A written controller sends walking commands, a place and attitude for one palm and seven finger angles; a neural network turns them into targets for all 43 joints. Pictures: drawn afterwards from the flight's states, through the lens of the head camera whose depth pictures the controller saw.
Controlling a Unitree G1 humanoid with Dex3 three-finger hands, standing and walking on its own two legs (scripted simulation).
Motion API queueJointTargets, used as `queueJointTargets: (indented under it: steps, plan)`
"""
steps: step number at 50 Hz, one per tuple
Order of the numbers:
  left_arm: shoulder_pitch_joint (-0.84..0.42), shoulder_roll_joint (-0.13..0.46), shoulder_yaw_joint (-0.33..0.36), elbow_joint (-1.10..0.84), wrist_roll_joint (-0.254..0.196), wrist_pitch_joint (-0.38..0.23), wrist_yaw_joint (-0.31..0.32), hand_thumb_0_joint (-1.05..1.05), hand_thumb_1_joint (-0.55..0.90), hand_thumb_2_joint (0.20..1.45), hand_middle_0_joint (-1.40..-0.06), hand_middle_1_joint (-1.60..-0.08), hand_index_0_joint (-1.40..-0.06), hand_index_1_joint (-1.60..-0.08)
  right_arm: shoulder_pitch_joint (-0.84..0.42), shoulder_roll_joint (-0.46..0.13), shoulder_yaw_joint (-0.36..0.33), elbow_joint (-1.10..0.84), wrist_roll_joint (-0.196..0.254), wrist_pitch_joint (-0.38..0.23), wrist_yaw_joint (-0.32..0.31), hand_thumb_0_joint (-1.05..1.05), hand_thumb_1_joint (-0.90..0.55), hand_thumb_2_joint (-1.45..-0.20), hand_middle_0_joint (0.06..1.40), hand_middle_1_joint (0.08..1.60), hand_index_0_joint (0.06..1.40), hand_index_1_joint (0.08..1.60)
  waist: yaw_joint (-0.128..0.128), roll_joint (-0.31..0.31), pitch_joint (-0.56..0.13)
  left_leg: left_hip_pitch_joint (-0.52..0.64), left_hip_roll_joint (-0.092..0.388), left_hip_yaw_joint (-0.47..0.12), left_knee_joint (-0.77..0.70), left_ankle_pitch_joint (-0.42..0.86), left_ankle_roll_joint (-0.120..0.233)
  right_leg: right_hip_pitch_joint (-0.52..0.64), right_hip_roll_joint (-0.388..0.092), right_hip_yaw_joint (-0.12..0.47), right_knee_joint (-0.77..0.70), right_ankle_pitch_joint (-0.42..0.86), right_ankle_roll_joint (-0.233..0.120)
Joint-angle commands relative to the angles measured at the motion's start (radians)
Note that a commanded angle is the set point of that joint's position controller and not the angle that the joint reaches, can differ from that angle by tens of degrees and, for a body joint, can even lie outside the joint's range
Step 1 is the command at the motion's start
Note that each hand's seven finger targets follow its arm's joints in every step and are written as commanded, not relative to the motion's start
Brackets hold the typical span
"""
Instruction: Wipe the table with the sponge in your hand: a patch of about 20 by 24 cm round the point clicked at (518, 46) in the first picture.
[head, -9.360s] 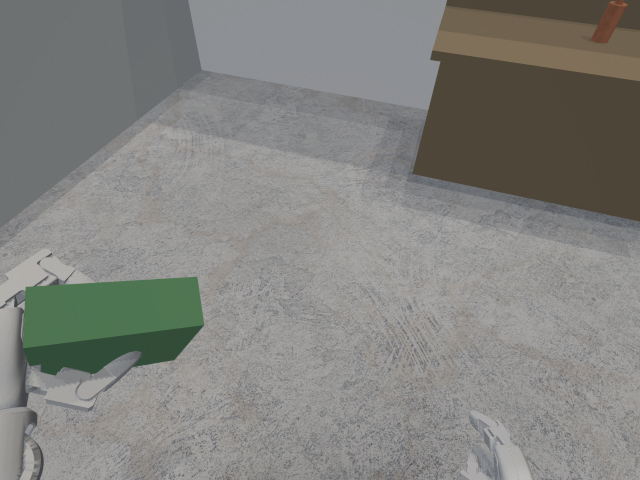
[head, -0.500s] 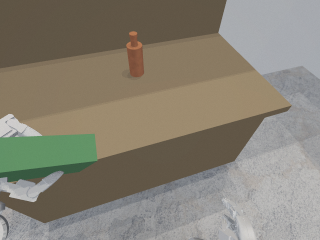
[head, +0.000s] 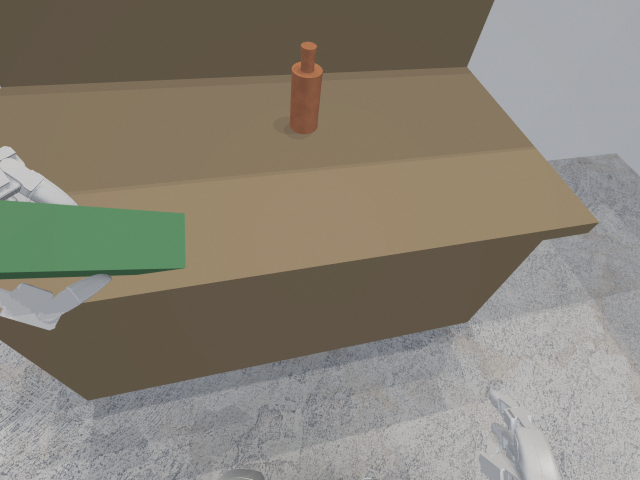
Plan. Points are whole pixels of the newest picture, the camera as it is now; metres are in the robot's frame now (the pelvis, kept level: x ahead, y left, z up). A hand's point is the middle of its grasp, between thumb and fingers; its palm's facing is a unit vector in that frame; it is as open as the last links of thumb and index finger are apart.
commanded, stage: come to a stop and stand still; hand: left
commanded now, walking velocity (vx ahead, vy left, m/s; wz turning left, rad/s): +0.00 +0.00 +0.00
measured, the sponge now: (109, 247) +0.26 +0.24 +0.17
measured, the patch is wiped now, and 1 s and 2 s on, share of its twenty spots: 0.00 0.00 0.00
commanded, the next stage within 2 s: look again from close up in 0.52 s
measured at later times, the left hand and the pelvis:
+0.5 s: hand out of the picture +0.18 +0.31 +0.18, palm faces +0.46 -0.82 -0.34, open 9.3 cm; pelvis -0.04 +0.05 +0.01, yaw +0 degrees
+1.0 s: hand (5, 291) +0.21 +0.30 +0.17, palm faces +0.37 -0.84 -0.40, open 9.3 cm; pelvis -0.01 +0.06 +0.01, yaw -2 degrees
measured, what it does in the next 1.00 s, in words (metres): steps on the spot: right foot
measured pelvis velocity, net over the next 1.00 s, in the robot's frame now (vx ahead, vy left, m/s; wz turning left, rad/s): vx -0.01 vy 0.06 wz -0.03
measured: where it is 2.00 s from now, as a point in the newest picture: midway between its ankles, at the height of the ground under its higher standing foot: outside the picture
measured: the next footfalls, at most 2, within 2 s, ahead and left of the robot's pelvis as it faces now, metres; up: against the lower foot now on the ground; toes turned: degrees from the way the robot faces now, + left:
right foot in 0.80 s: +0.04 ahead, -0.04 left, +0.00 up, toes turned -1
right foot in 1.66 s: +0.20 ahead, +0.00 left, +0.00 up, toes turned -1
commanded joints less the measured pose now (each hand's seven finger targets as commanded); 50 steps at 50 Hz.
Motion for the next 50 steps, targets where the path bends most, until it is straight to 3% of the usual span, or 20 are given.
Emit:
queueJointTargets:
  steps: [1, 2, 4, 6, 9, 11, 12, 14, 15, 19, 23, 25, 28, 32, 34, 39, 42, 44, 47, 50]
  plan:
    - [-0.014, 0.035, 0.048, -0.105, -0.058, -0.088, -0.002, 0.000, 0.100, 1.300, -1.200, -1.600, -1.200, -1.600, -0.022, -0.091, -0.006, -0.150, 0.029, -0.081, 0.037, 0.000, -0.900, -0.900, 0.200, 0.300, 0.200, 0.300, -0.027, 0.421, -0.256, -0.014, 0.074, -0.077, -0.188, 0.055, 0.017, 0.190, -0.094, 0.179, -0.061, 0.018, 0.013]
    - [0.045, -0.056, -0.016, -0.131, -0.061, -0.090, -0.013, 0.000, 0.100, 1.300, -1.200, -1.600, -1.200, -1.600, -0.026, -0.087, -0.009, -0.160, 0.031, -0.092, 0.052, 0.000, -0.900, -0.900, 0.200, 0.300, 0.200, 0.300, -0.023, 0.367, -0.262, -0.029, 0.094, -0.098, -0.211, 0.061, 0.024, 0.215, -0.074, 0.140, -0.041, 0.013, 0.019]
    - [0.137, -0.091, -0.076, -0.213, -0.054, -0.083, -0.015, 0.000, 0.100, 1.300, -1.200, -1.600, -1.200, -1.600, -0.024, -0.094, -0.007, -0.182, 0.041, -0.095, 0.071, 0.000, -0.900, -0.900, 0.200, 0.300, 0.200, 0.300, -0.023, 0.238, -0.216, -0.127, 0.115, -0.113, -0.272, -0.109, 0.035, 0.248, -0.044, 0.115, -0.015, -0.068, 0.036]
    - [0.160, -0.041, -0.030, -0.213, -0.039, -0.072, -0.003, 0.000, 0.100, 1.300, -1.200, -1.600, -1.200, -1.600, -0.029, -0.098, 0.001, -0.192, 0.042, -0.098, 0.068, 0.000, -0.900, -0.900, 0.200, 0.300, 0.200, 0.300, -0.018, 0.095, -0.168, -0.240, 0.129, -0.145, -0.348, -0.328, 0.044, 0.278, -0.022, 0.107, -0.004, -0.147, 0.051]
    - [0.111, 0.034, 0.073, -0.175, -0.032, -0.056, 0.014, 0.000, 0.100, 1.300, -1.200, -1.600, -1.200, -1.600, -0.052, -0.097, 0.009, -0.206, 0.039, -0.090, 0.050, 0.000, -0.900, -0.900, 0.200, 0.300, 0.200, 0.300, -0.022, -0.034, -0.154, -0.205, 0.135, -0.145, -0.347, -0.296, 0.046, 0.232, -0.012, 0.097, -0.005, -0.139, 0.058]
    - [0.025, 0.056, 0.113, -0.172, -0.030, -0.057, 0.014, 0.000, 0.100, 1.300, -1.200, -1.600, -1.200, -1.600, -0.063, -0.093, 0.013, -0.202, 0.028, -0.089, 0.036, 0.000, -0.900, -0.900, 0.200, 0.300, 0.200, 0.300, -0.032, -0.011, -0.142, -0.183, 0.133, -0.141, -0.352, -0.326, 0.044, 0.196, -0.014, 0.114, -0.022, -0.160, 0.055]
    - [-0.044, 0.113, 0.150, -0.202, -0.026, -0.057, 0.017, 0.000, 0.100, 1.300, -1.200, -1.600, -1.200, -1.600, -0.074, -0.099, 0.017, -0.203, 0.022, -0.087, 0.031, 0.000, -0.900, -0.900, 0.200, 0.300, 0.200, 0.300, -0.033, 0.107, -0.114, -0.210, 0.142, -0.149, -0.407, -0.394, 0.042, 0.191, 0.003, 0.111, 0.012, -0.180, 0.060]
    - [-0.126, 0.048, 0.087, -0.181, -0.005, -0.059, 0.007, 0.000, 0.100, 1.300, -1.200, -1.600, -1.200, -1.600, -0.070, -0.082, 0.019, -0.203, 0.019, -0.089, 0.032, 0.000, -0.900, -0.900, 0.200, 0.300, 0.200, 0.300, -0.030, 0.308, -0.092, -0.328, 0.172, -0.146, -0.471, -0.527, 0.060, 0.285, 0.023, 0.087, 0.113, -0.133, 0.057]
    - [-0.152, 0.037, 0.069, -0.184, 0.000, -0.060, 0.002, 0.000, 0.100, 1.300, -1.200, -1.600, -1.200, -1.600, -0.059, -0.077, 0.018, -0.198, 0.016, -0.093, 0.037, 0.000, -0.900, -0.900, 0.200, 0.300, 0.200, 0.300, -0.029, 0.341, -0.107, -0.317, 0.156, -0.117, -0.448, -0.509, 0.061, 0.304, 0.025, 0.081, 0.104, -0.111, 0.052]
    - [-0.133, -0.016, -0.011, -0.229, 0.003, -0.055, -0.007, 0.000, 0.100, 1.300, -1.200, -1.600, -1.200, -1.600, -0.074, -0.069, 0.029, -0.195, 0.009, -0.116, 0.054, 0.000, -0.900, -0.900, 0.200, 0.300, 0.200, 0.300, -0.025, 0.217, -0.142, -0.149, 0.101, -0.081, -0.339, -0.399, 0.036, 0.249, 0.018, 0.110, -0.076, -0.125, 0.034]
    - [-0.012, -0.059, -0.035, -0.166, -0.004, -0.035, -0.011, 0.000, 0.100, 1.300, -1.200, -1.600, -1.200, -1.600, -0.063, -0.071, 0.024, -0.177, -0.002, -0.108, 0.047, 0.000, -0.900, -0.900, 0.200, 0.300, 0.200, 0.300, -0.033, 0.013, -0.130, 0.028, 0.007, -0.033, -0.143, -0.228, 0.002, 0.008, -0.047, 0.282, -0.301, -0.337, -0.007]
    - [0.013, -0.050, -0.022, -0.154, -0.014, -0.027, -0.010, 0.000, 0.100, 1.300, -1.200, -1.600, -1.200, -1.600, -0.047, -0.072, 0.025, -0.161, -0.004, -0.094, 0.036, 0.000, -0.900, -0.900, 0.200, 0.300, 0.200, 0.300, -0.044, 0.013, -0.138, 0.111, -0.011, -0.037, -0.044, -0.149, -0.003, -0.122, -0.077, 0.329, -0.334, -0.388, -0.027]
    - [0.025, -0.033, 0.009, -0.161, -0.027, -0.026, -0.007, 0.000, 0.100, 1.300, -1.200, -1.600, -1.200, -1.600, -0.048, -0.076, 0.023, -0.160, -0.001, -0.079, 0.024, 0.000, -0.900, -0.900, 0.200, 0.300, 0.200, 0.300, -0.051, 0.099, -0.183, 0.096, 0.019, -0.088, -0.163, -0.093, -0.004, -0.044, -0.025, 0.263, -0.232, -0.266, 0.004]
    - [0.018, -0.012, 0.038, -0.184, -0.018, -0.034, 0.001, 0.000, 0.100, 1.300, -1.200, -1.600, -1.200, -1.600, -0.075, -0.084, 0.021, -0.190, 0.013, -0.069, 0.008, 0.000, -0.900, -0.900, 0.200, 0.300, 0.200, 0.300, -0.036, 0.294, -0.155, -0.088, 0.147, -0.264, -0.495, -0.467, 0.009, 0.119, 0.074, 0.157, 0.035, -0.168, 0.055]
    - [-0.020, -0.023, 0.007, -0.242, -0.010, -0.030, 0.001, 0.000, 0.100, 1.300, -1.200, -1.600, -1.200, -1.600, -0.080, -0.073, 0.021, -0.210, 0.007, -0.063, 0.010, 0.000, -0.900, -0.900, 0.200, 0.300, 0.200, 0.300, -0.038, 0.332, -0.117, -0.080, 0.170, -0.263, -0.529, -0.434, -0.011, 0.098, 0.072, 0.133, 0.090, -0.141, 0.053]
    - [0.059, -0.008, 0.003, -0.274, -0.014, -0.025, 0.020, 0.000, 0.100, 1.300, -1.200, -1.600, -1.200, -1.600, -0.087, -0.086, 0.026, -0.209, -0.010, -0.076, 0.022, 0.000, -0.900, -0.900, 0.200, 0.300, 0.200, 0.300, -0.030, 0.160, -0.197, 0.057, 0.104, -0.153, -0.345, -0.063, -0.025, 0.207, 0.034, 0.128, -0.196, -0.030, 0.026]
    - [0.044, -0.005, 0.007, -0.241, -0.021, -0.023, 0.017, 0.000, 0.100, 1.300, -1.200, -1.600, -1.200, -1.600, -0.117, -0.095, 0.030, -0.196, -0.022, -0.072, 0.022, 0.000, -0.900, -0.900, 0.200, 0.300, 0.200, 0.300, -0.035, 0.206, -0.182, 0.061, 0.072, -0.140, -0.330, -0.045, -0.064, 0.167, 0.000, 0.186, -0.211, -0.050, 0.004]
    - [0.086, -0.033, 0.002, -0.179, -0.025, -0.017, 0.017, 0.000, 0.100, 1.300, -1.200, -1.600, -1.200, -1.600, -0.082, -0.090, 0.022, -0.181, -0.010, -0.067, 0.015, 0.000, -0.900, -0.900, 0.200, 0.300, 0.200, 0.300, -0.034, 0.134, -0.205, 0.080, 0.076, -0.150, -0.320, -0.081, -0.040, 0.144, 0.006, 0.200, -0.209, -0.083, 0.010]
    - [0.129, -0.017, 0.026, -0.161, -0.036, -0.008, 0.016, 0.000, 0.100, 1.300, -1.200, -1.600, -1.200, -1.600, -0.083, -0.086, 0.023, -0.177, -0.009, -0.055, 0.010, 0.000, -0.900, -0.900, 0.200, 0.300, 0.200, 0.300, -0.037, 0.064, -0.235, 0.117, 0.053, -0.127, -0.243, 0.045, -0.020, 0.113, -0.025, 0.247, -0.241, -0.035, 0.003]
    - [0.100, -0.028, 0.005, -0.192, -0.044, -0.009, 0.013, 0.000, 0.100, 1.300, -1.200, -1.600, -1.200, -1.600, -0.091, -0.086, 0.026, -0.170, -0.003, -0.045, 0.003, 0.000, -0.900, -0.900, 0.200, 0.300, 0.200, 0.300, -0.041, 0.104, -0.246, 0.128, 0.057, -0.139, -0.239, 0.105, -0.030, 0.103, -0.026, 0.239, -0.213, 0.000, 0.007]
